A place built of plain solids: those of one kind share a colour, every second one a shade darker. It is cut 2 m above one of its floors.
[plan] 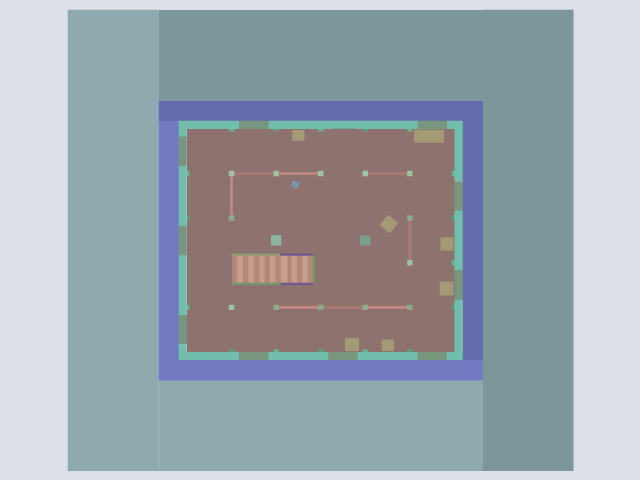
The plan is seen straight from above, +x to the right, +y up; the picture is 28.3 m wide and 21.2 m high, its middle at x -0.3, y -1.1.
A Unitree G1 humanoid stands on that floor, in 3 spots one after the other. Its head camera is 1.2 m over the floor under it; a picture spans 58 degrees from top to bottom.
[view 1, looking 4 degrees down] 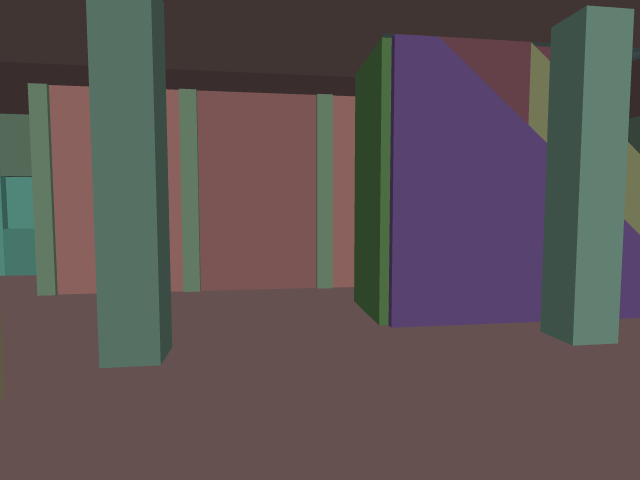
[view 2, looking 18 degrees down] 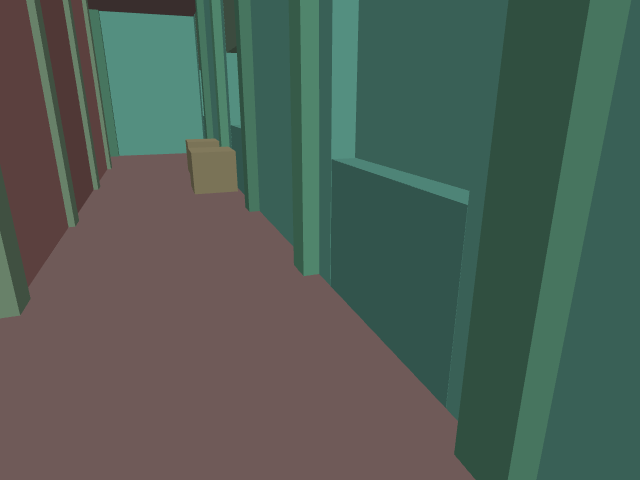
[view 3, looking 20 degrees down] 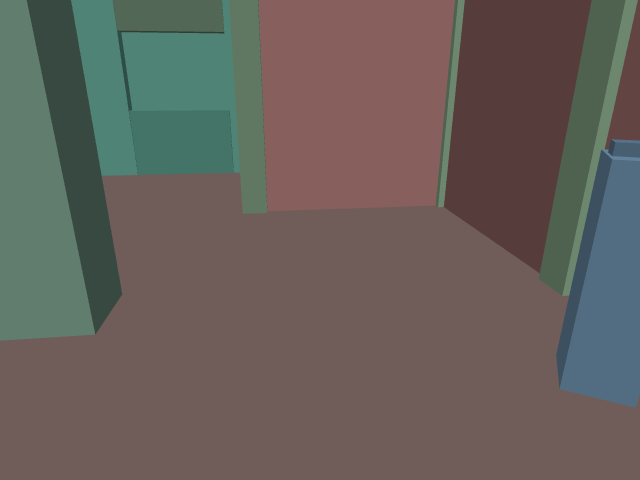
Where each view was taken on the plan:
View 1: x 0.72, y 2.51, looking -98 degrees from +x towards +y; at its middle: post_storey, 6.54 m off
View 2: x -5.08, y -5.06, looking -20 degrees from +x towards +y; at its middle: wall_storey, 3.03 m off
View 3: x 0.00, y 0.00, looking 173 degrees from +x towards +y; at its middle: floor_storey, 3.51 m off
